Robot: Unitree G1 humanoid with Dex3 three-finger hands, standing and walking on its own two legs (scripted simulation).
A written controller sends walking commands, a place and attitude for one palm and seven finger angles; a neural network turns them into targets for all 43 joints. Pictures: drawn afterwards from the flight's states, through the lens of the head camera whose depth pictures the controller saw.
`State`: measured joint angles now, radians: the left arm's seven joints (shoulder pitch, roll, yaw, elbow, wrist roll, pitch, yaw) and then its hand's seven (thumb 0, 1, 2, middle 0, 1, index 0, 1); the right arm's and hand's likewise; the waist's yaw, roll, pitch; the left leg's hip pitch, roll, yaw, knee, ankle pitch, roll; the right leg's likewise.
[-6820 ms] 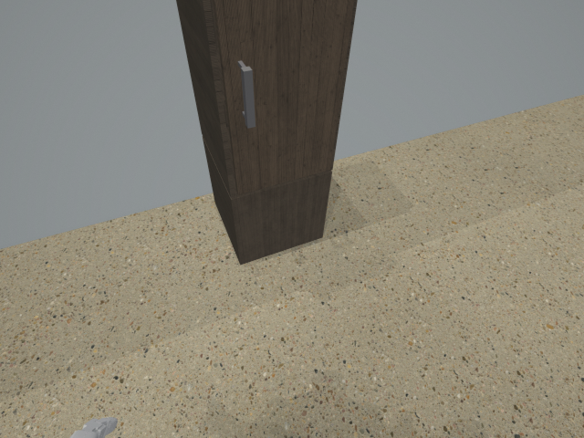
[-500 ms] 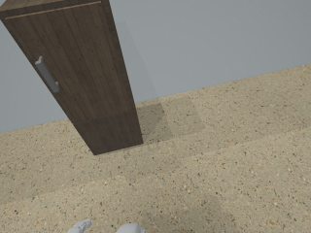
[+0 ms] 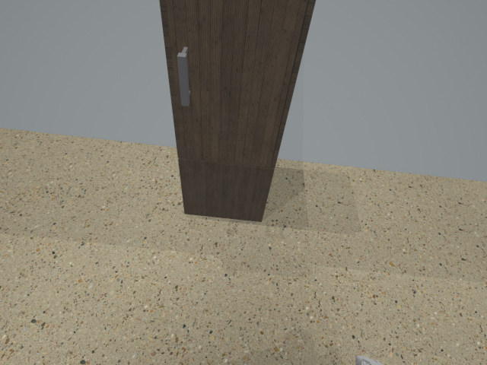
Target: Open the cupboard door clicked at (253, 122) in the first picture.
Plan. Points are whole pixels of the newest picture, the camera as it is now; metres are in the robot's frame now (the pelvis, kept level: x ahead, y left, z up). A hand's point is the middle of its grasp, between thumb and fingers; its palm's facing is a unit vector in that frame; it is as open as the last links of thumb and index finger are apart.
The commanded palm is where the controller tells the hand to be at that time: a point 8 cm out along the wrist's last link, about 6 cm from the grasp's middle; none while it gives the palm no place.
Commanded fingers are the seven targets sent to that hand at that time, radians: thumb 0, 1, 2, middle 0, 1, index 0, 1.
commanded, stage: take the last steps up to it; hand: left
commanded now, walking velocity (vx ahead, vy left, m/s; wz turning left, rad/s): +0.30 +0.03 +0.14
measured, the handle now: (185, 77) +0.82 +0.26 +0.01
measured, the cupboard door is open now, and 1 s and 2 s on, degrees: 0 0 0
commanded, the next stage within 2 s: come to a stop and stand still in 0.90 s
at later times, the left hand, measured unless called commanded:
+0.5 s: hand (173, 361) +0.15 +0.13 -0.15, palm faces +0.10 -0.97 -0.21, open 7.4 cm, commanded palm none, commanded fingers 0.00 0.90 0.90 -0.20 -0.30 -0.20 -0.30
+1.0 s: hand out of the picture +0.09 +0.13 -0.18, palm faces +0.28 -0.95 -0.11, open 7.4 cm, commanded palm none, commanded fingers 0.00 0.90 0.90 -0.20 -0.30 -0.20 -0.30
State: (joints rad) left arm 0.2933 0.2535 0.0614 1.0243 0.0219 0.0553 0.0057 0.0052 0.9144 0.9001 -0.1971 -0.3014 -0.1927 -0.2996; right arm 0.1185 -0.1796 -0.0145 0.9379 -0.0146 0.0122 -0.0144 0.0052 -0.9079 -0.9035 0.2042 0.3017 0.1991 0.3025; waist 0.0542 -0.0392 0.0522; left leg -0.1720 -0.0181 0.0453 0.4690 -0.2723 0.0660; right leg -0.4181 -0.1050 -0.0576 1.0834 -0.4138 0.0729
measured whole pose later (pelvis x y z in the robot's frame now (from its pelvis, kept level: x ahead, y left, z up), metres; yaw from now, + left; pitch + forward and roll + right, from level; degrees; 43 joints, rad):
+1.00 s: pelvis +0.24 +0.03 -0.02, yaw +7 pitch +0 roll -1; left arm 0.51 0.08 0.02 1.19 0.02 -0.05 0.02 0.00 0.91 0.90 -0.20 -0.30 -0.20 -0.30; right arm 0.08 -0.16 -0.04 0.99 -0.03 -0.05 0.01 0.01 -0.91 -0.90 0.20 0.30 0.19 0.30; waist 0.08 -0.01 0.07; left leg -0.39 0.02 0.12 0.60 -0.23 0.05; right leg -0.08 -0.09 -0.13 0.66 -0.49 0.03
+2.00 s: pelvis +0.27 -0.05 +0.00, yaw +6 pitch -1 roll +0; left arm 0.24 0.16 0.03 1.11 0.00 0.00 0.03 0.00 0.95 0.90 -0.20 -0.30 -0.20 -0.30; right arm 0.27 -0.13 -0.02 1.15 -0.01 0.01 -0.05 0.01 -0.93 -0.90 0.20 0.30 0.20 0.30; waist 0.01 0.01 0.02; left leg -0.14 0.06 0.03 0.44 -0.28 -0.05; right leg -0.16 0.03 -0.09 0.45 -0.27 -0.06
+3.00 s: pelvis +0.26 +0.01 -0.01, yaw +5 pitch +0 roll +0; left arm 0.33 0.12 0.00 1.11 0.03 -0.01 0.01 0.00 0.91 0.90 -0.20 -0.30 -0.19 -0.30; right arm 0.35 -0.13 0.02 1.11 -0.02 -0.02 -0.03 0.01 -0.91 -0.90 0.20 0.30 0.20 0.30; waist 0.01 0.00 0.02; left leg -0.16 -0.05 0.08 0.49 -0.33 0.07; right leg -0.23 -0.06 -0.04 0.54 -0.31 0.01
